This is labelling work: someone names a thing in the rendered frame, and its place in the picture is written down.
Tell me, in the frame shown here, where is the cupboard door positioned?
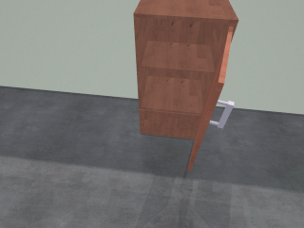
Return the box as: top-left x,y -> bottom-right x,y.
187,26 -> 234,171

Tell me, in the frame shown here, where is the handle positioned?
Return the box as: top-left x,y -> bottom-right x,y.
209,100 -> 235,128

